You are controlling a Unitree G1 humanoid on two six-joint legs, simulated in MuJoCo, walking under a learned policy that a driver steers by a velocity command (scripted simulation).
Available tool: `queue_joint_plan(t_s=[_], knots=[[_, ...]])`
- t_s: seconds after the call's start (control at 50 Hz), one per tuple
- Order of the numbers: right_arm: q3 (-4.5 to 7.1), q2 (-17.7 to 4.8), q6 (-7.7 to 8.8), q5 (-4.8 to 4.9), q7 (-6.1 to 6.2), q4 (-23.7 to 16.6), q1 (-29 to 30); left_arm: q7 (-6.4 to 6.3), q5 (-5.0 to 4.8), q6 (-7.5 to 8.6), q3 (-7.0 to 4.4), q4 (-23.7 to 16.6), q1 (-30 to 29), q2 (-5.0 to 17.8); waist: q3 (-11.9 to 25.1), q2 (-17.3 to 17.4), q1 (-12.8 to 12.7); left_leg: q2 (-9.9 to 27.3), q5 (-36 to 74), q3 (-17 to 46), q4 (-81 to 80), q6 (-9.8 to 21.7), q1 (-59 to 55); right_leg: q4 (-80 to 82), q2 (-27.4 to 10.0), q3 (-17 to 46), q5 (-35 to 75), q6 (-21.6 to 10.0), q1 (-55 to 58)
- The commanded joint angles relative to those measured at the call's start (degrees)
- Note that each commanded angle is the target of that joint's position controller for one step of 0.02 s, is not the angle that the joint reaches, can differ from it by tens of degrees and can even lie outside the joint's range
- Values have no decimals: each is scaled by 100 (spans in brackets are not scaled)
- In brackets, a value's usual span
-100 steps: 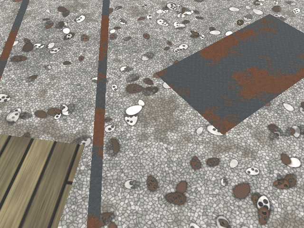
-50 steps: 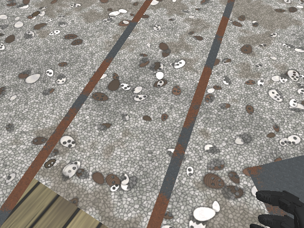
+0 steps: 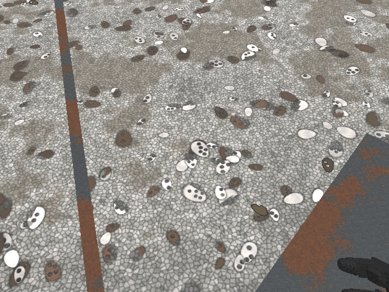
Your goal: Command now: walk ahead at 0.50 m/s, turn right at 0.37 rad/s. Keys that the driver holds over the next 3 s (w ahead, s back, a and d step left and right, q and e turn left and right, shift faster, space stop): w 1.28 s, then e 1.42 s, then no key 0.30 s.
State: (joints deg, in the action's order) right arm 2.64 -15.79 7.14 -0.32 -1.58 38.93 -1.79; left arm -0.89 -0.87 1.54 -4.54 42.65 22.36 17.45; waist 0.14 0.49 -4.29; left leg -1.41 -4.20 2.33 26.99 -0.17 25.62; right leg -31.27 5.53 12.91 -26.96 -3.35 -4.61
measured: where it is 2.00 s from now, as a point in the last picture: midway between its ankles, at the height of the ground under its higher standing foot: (234, 180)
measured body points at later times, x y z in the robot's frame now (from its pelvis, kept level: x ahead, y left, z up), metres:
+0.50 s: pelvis +0.26 -0.03 +0.00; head +0.29 -0.04 +0.45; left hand +0.53 +0.17 -0.06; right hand +0.22 -0.32 -0.13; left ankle +0.12 +0.12 -0.72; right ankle +0.37 -0.14 -0.73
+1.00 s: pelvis +0.53 -0.04 +0.00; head +0.56 -0.03 +0.45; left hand +0.53 +0.25 -0.12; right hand +0.75 -0.27 -0.07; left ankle +0.68 +0.07 -0.72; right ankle +0.37 -0.15 -0.72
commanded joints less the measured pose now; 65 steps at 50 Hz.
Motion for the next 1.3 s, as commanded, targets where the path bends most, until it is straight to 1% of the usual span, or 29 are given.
queue_joint_plan(t_s=[0.02, 0.04, 0.06, 0.1, 0.14, 0.26, 0.4, 0.44, 0.48, 0.5, 0.52, 0.54, 0.56, 0.58, 0.64, 0.7, 0.8, 0.92, 0.98, 1.0, 1.02, 1.04, 1.06, 1.08, 1.1, 1.12, 1.16, 1.2, 1.3], knots=[[535, -1643, 21, -94, 20, 213, -2012, 8, -94, 139, 103, -475, 706, -54, 1814, 1789, 621, 2297, -1210, 3696, -587, 1691, -4524, -3403, 130, -328, -305, 140, -3079], [425, -1125, 2, 95, -24, 204, -2012, -11, -146, 167, 33, -363, 572, 484, 1420, 1273, 790, 2377, -2682, 4370, -1011, 1634, -4392, -4097, -218, -98, -557, 181, -3890], [331, -804, -24, 108, -5, 163, -1743, -3, -122, 169, -46, -449, -137, 770, 666, 698, 927, 2136, -2655, 3556, -1098, 1395, -3720, -4252, -414, -138, -43, 176, -4087], [234, -623, -90, -1, 11, 143, -1278, 7, 32, 204, -31, -635, -797, 641, 3, 236, 739, 1708, -1423, 2446, -1289, 1277, -2553, -3802, -760, -441, 600, 186, -3881], [170, -484, -75, -36, 31, 188, -1191, 67, 21, 218, -11, -623, -703, 451, 2, 515, 517, 1396, -637, 1832, -1492, 1209, -2091, -3288, -995, -605, 865, 199, -3404], [257, -914, -114, 99, 93, 446, -1472, 136, 66, 258, 170, -823, -1461, 59, -105, 391, 684, 1285, 405, 845, -1861, 1289, -1831, -1378, -1099, -1017, 1997, 378, -3233], [257, -1080, -276, 191, 105, 803, -2055, 289, -30, 335, 158, -1093, -2412, 184, -304, 440, 918, 1486, 676, 563, -1575, 1036, -2292, -4, -820, -1197, 2554, 223, -2703], [284, -1183, -344, 197, 134, 850, -2011, 310, -17, 354, 96, -1063, -2196, 327, -193, 487, 685, 1557, 1360, 520, -1203, 915, -2500, 243, -707, -1291, 2258, 52, -2237], [217, -1053, -373, 172, 166, 823, -1941, 241, 46, 340, -125, -682, -890, 732, 633, 326, 7, 1120, 2471, 63, 392, 632, -2063, 438, -628, -1375, 2343, -266, -236], [66, -703, -344, -13, 183, 631, -1924, 168, 111, 302, -243, -517, 189, 1199, 1543, -474, -368, 753, 775, -226, 2289, 390, -878, 253, -1847, 3, 2568, -682, 1458], [-80, -198, -229, 58, 153, 565, -2572, 210, 99, 271, -276, -423, 283, 1475, 2083, -1929, 20, -114, -2780, -77, 3919, 133, 1106, 981, -2820, 2498, 1229, -1487, 2755], [64, -838, -151, 167, 118, 617, -2168, 226, 32, 269, -135, -461, 186, 917, 1629, -1186, -181, 210, -2840, 410, 4480, 179, 1750, 1312, -2657, 2582, 453, -1320, 2416], [125, -1008, -103, 248, 87, 463, -1671, 224, 18, 283, -61, -483, -178, 750, 882, -909, -113, 451, -2280, 284, 4459, 237, 1990, 1427, -2463, 1797, 702, -1132, 1724], [112, -924, -99, 202, 107, 448, -1450, 237, 58, 291, -22, -514, -520, 658, 519, -483, 53, 668, -1788, 166, 4236, 203, 1788, 1555, -2221, 1244, 1324, -1050, 1019], [109, -674, -223, 104, 104, 498, -1563, 267, 126, 362, 28, -491, -943, 432, 212, -573, 474, 935, -1174, 170, 3667, 53, 1082, 2030, -1842, 419, 2374, -1050, -116], [78, -523, -335, 48, 134, 410, -1272, 233, 83, 445, -18, -307, -849, 568, -5, -431, 522, 966, -691, 110, 3083, -108, 1239, 2308, -1794, -60, 2872, -1138, -411], [-6, -347, -263, 49, 57, 172, -280, 137, 47, 390, -52, -19, -464, 743, -259, -330, 205, 789, 833, -45, 1294, -117, 1116, 2420, -1548, -718, 2956, -884, -368], [-20, -436, -181, 116, -114, -167, 557, 86, -25, 246, -91, 408, 103, 881, -441, -353, -5, 568, 636, -81, 348, 131, 1154, 2036, -1944, -668, 3092, -762, 583], [64, -643, -152, 97, -142, -92, 111, 41, -25, 152, -126, 481, 4, 990, -119, -525, 330, 304, 26, -314, 126, 381, 328, 1353, -1968, -722, 4516, -576, 915], [177, -826, -153, 81, -106, 115, -580, 27, -15, 117, -104, 477, -83, 958, 313, -484, 705, 126, 87, -491, -7, 534, -669, 549, -1729, -930, 5318, -444, 778], [304, -1143, -164, 46, -46, 358, -1553, 4, 55, 112, -14, 394, -77, 772, 1062, -290, 1093, 546, 341, -91, 251, 799, -2283, -749, -1449, -1146, 4798, -258, -9], [449, -1722, -208, -39, -5, 452, -2200, 54, 90, 217, 181, 241, 568, 168, 1990, 949, 982, 2028, -388, 2383, 134, 1694, -4664, -3037, -591, -1452, 2454, 199, -2371], [351, -1342, -242, 69, -16, 521, -2350, 82, 55, 344, 185, 339, 489, 249, 2333, 1375, 1080, 2380, -1137, 3952, -744, 1959, -5004, -3970, -230, -729, -600, 241, -3324], [244, -1063, -246, 106, -4, 479, -1980, 127, -104, 424, 43, 209, -15, 754, 1421, 937, 1078, 2204, -1609, 3287, -914, 1662, -4341, -4358, -593, -562, -408, 166, -3881], [204, -926, -253, 88, 11, 406, -1586, 128, -147, 457, 45, 93, -430, 758, 802, 582, 938, 1989, -1434, 2560, -1044, 1476, -3500, -4160, -897, -765, 117, 119, -3910], [159, -773, -246, 44, -2, 385, -1265, 104, -70, 446, 40, 51, -652, 697, 335, 313, 775, 1762, -997, 2035, -1253, 1400, -2689, -3781, -1096, -888, 528, 145, -3744], [105, -577, -191, -37, -30, 358, -971, 80, 11, 323, 24, 139, -452, 530, 141, 502, 439, 1464, -350, 1454, -1603, 1324, -1809, -3342, -1320, -850, 1002, 208, -3071], [132, -648, -120, 5, -32, 438, -990, 58, 36, 217, 56, 177, -369, 344, 89, 464, 329, 1406, 97, 1085, -1839, 1421, -1497, -3071, -1364, -915, 1223, 314, -2942], [178, -848, -150, 13, 93, 666, -1233, 83, 78, 243, 105, -52, -1252, 203, -221, 281, 497, 1171, 1044, 236, -1988, 1252, -1589, -1377, -1309, -1044, 2727, 454, -3224]])
Next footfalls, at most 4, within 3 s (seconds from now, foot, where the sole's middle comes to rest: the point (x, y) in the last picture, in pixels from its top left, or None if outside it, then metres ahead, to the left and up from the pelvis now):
0.48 right None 0.41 -0.15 -0.76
1.02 left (202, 227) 0.72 0.07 -0.76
1.52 right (264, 177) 0.96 -0.17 -0.76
1.96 left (211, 167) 1.00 0.05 -0.76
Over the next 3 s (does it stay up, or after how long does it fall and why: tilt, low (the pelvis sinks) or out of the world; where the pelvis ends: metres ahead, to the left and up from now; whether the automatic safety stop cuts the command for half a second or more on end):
stays up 0.90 -0.05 0.02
